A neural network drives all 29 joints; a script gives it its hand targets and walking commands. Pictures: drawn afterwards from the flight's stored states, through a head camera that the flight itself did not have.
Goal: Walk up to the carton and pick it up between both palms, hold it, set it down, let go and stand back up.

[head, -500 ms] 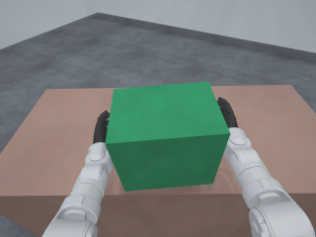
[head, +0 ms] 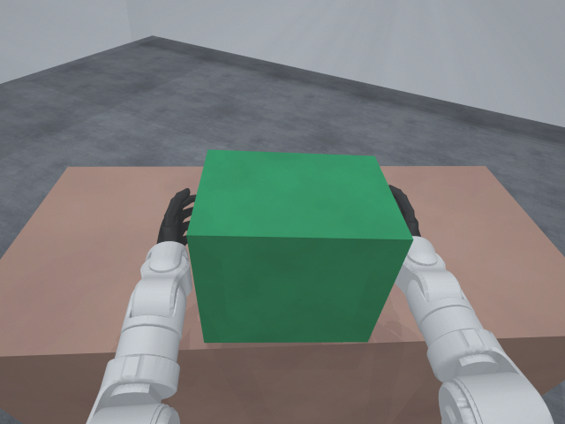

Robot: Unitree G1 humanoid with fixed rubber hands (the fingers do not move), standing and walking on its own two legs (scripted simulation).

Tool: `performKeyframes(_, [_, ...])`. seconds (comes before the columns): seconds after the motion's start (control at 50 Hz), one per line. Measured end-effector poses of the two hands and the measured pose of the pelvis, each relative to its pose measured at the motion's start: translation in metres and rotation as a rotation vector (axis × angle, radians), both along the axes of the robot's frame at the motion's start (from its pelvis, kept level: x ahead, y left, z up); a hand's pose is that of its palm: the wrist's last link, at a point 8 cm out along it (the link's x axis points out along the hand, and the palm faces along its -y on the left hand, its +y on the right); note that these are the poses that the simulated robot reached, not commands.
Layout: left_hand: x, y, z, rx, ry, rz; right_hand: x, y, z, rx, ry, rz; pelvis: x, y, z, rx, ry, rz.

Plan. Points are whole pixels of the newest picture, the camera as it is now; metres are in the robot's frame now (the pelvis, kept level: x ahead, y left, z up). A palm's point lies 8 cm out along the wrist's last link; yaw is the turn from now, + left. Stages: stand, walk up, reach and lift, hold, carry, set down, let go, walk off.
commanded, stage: reach and lift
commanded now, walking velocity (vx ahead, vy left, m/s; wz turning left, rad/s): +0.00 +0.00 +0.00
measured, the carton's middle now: (290, 248) +0.37 +0.00 +0.09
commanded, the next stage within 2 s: hold in 1.30 s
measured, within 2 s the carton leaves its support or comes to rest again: neither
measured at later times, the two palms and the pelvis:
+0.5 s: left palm (175, 227) +0.37 +0.16 +0.14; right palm (414, 223) +0.37 -0.18 +0.14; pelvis +0.01 -0.01 +0.00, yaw +0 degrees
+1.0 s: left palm (169, 224) +0.36 +0.16 +0.15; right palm (416, 227) +0.36 -0.18 +0.15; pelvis +0.00 +0.00 +0.00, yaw +0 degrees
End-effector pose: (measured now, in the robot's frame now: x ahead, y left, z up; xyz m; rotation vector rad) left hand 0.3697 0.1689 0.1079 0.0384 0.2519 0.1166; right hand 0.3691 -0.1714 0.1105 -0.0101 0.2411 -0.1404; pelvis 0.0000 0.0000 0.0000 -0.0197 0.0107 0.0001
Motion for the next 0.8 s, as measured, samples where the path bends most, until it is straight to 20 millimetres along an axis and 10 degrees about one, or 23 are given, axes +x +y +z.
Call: performKeyframes(0.8, [-0.012,0.0,0.037,0.004,-0.042,-0.005,-0.011,-0.001,0.03,0.017,-0.042,-0.005,0.006,-0.005,0.0,0.002,-0.047,0.016])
